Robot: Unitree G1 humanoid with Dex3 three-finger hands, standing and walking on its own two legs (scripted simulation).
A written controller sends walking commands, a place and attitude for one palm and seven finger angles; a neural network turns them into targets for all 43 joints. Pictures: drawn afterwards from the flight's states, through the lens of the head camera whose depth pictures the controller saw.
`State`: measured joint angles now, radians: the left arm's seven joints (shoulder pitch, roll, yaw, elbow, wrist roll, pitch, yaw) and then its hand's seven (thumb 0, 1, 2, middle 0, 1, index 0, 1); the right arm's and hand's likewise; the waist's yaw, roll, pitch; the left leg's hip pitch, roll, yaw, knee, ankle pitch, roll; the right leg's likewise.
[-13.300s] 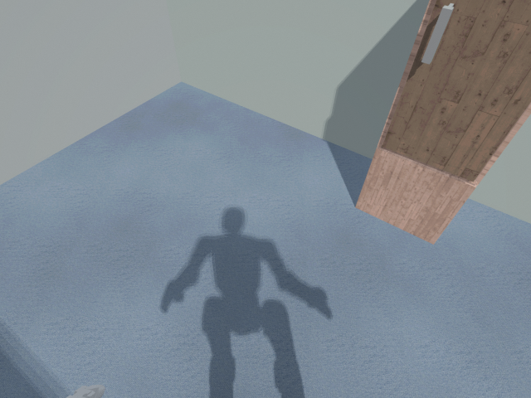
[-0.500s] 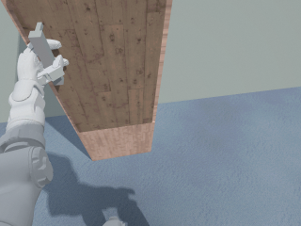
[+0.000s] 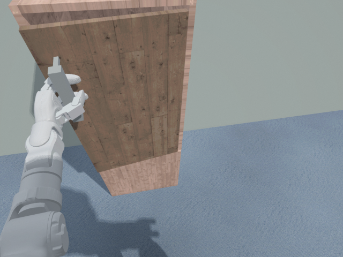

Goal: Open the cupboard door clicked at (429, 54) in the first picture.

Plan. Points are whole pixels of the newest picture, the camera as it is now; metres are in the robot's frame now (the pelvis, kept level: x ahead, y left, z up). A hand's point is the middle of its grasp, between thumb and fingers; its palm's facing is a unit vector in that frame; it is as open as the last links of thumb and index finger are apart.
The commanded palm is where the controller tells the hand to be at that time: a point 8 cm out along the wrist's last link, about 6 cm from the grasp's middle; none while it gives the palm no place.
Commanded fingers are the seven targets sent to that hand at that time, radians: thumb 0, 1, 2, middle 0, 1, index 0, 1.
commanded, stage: pull the door open along its arc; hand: left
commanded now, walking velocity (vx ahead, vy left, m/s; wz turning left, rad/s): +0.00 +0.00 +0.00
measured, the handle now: (67, 90) +0.48 +0.24 +0.14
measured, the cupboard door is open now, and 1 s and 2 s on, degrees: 7 44 45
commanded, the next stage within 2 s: open thumb and fingers to let go in 0.84 s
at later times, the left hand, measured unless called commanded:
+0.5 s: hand (114, 142) +0.32 +0.11 +0.14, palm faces +0.52 -0.85 +0.03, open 6.2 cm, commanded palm +0.25 +0.14 +0.13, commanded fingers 0.00 0.90 0.90 -0.40 -1.35 -0.40 -1.35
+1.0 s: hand (137, 154) +0.29 +0.06 +0.14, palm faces +0.49 -0.87 -0.02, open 6.4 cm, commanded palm +0.24 +0.09 +0.13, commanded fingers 0.00 0.62 0.78 -0.38 -1.32 -0.38 -1.32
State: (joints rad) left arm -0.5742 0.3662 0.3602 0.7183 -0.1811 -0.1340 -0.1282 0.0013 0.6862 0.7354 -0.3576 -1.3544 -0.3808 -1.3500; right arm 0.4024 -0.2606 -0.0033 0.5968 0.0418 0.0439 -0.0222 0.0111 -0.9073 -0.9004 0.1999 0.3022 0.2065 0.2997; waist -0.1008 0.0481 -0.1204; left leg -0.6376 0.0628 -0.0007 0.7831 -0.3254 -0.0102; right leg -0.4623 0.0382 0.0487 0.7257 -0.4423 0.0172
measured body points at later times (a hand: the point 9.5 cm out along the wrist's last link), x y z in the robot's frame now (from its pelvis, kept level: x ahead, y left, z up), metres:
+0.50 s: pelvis +0.02 -0.03 +0.01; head -0.01 -0.05 +0.46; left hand +0.29 +0.15 +0.14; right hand +0.23 -0.22 -0.06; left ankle +0.03 +0.13 -0.71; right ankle -0.05 -0.14 -0.71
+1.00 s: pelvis +0.02 -0.04 +0.01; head -0.01 -0.08 +0.46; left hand +0.26 +0.11 +0.14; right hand +0.23 -0.23 -0.08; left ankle +0.03 +0.12 -0.71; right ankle -0.05 -0.14 -0.71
